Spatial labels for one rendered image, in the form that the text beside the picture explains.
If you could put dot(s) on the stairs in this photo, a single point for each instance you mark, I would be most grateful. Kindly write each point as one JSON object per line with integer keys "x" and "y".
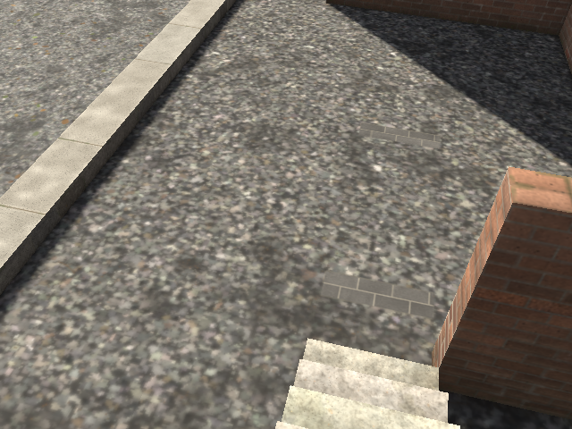
{"x": 338, "y": 387}

